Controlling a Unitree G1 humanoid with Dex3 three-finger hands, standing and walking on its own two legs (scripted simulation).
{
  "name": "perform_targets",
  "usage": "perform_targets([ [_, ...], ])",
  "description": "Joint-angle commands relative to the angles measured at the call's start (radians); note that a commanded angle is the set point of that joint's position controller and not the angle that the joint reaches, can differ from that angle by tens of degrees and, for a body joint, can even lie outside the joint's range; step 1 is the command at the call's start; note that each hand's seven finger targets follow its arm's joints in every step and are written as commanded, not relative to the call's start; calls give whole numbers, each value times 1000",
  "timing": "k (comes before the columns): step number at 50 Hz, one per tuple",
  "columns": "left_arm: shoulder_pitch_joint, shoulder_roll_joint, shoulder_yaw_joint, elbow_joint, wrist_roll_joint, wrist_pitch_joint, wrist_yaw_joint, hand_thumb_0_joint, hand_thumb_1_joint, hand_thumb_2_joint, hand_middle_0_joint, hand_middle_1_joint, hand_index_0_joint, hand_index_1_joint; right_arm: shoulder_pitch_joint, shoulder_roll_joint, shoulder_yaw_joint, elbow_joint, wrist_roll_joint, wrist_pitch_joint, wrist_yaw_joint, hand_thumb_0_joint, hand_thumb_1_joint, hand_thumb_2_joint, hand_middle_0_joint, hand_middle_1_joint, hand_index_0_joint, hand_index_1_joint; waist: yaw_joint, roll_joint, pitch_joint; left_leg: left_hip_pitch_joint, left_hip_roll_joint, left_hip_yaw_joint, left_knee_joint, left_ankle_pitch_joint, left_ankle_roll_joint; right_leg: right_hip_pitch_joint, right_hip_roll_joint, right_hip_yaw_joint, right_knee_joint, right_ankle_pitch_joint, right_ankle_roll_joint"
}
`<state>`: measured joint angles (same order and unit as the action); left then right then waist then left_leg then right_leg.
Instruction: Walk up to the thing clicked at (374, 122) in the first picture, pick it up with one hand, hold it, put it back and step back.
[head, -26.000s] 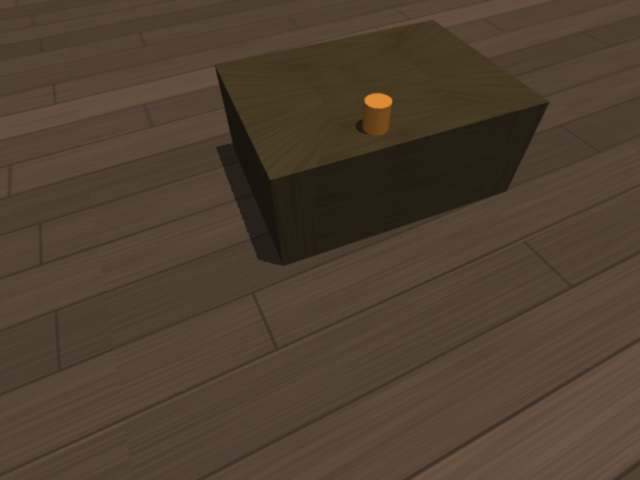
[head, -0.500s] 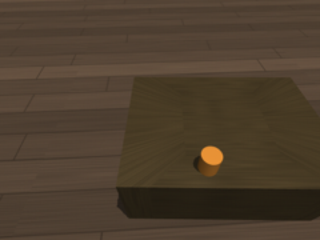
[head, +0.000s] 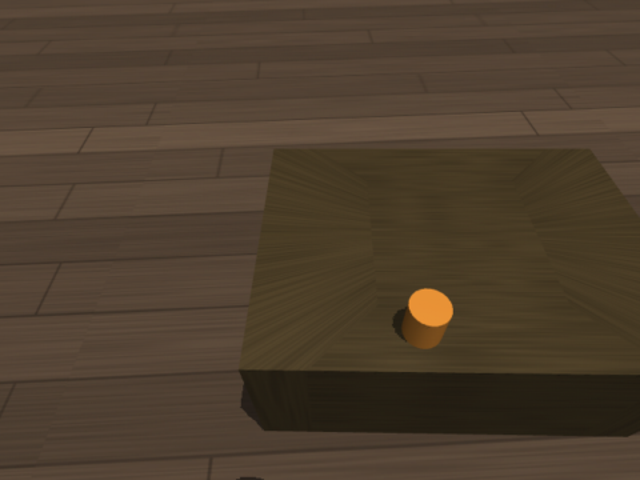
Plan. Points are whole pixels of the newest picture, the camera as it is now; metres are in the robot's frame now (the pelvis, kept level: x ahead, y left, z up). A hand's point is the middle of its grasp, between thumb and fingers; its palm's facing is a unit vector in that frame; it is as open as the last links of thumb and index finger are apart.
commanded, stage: stand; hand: right
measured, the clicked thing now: (426, 319) +0.48 -0.19 -0.28
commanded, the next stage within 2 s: step back in 1.14 s
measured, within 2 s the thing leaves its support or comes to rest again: neither
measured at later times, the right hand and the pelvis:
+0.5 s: hand out of the picture +0.08 -0.25 -0.16, palm faces -0.03 +0.94 -0.34, open 7.4 cm; pelvis +0.01 +0.00 +0.00, yaw +0 degrees
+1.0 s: hand out of the picture +0.08 -0.24 -0.16, palm faces -0.02 +0.94 -0.34, open 7.4 cm; pelvis +0.01 +0.01 +0.00, yaw +0 degrees
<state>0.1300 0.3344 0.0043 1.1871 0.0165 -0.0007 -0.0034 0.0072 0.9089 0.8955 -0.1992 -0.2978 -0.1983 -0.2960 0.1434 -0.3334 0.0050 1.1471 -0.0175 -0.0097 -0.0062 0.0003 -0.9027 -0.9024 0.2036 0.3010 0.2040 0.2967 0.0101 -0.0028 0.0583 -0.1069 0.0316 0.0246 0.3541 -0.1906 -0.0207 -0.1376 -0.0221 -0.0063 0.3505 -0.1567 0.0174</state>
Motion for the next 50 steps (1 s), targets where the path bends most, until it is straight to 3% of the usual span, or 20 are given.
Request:
perform_targets([
  [1, -40, 202, 31, -55, 0, -27, 12, 0, 900, 900, -200, -300, -200, -301, -31, -216, -37, -55, -1, -23, -13, 0, -900, -900, 200, 300, 200, 300, -9, 7, -50, -41, 104, -95, -93, 18, 38, 34, -103, 96, -69, 52, -31],
  [17, -49, 209, 32, -66, -2, -27, 13, 0, 900, 900, -200, -300, -200, -301, -46, -215, -35, -55, 2, -22, -12, 0, -900, -900, 200, 300, 200, 300, -10, -8, -61, -13, 105, -82, -84, 78, 36, 39, -112, 93, -80, 110, -28],
  [25, -58, 204, 31, -74, -5, -31, 14, 0, 900, 900, -200, -300, -200, -301, -47, -223, -38, -58, 4, -25, -12, 0, -900, -900, 200, 300, 200, 300, -10, -2, -98, 7, 112, -81, -72, 183, 34, 77, -116, 81, -62, 192, -24],
  [42, -56, 206, 34, -81, -3, -28, 12, 0, 900, 900, -200, -300, -200, -300, -58, -226, -45, -61, 4, -22, -9, 0, -900, -900, 200, 300, 200, 300, -8, 4, -61, 3, 109, -86, -97, 82, 39, 43, -113, 85, -90, 98, -29],
  [50, -58, 210, 35, -87, -4, -26, 11, 0, 900, 900, -200, -300, -200, -300, -51, -220, -43, -64, 4, -25, -8, 0, -900, -900, 200, 300, 200, 300, -9, 11, -72, 2, 108, -83, -98, 129, 37, 58, -116, 83, -75, 140, -32],
])
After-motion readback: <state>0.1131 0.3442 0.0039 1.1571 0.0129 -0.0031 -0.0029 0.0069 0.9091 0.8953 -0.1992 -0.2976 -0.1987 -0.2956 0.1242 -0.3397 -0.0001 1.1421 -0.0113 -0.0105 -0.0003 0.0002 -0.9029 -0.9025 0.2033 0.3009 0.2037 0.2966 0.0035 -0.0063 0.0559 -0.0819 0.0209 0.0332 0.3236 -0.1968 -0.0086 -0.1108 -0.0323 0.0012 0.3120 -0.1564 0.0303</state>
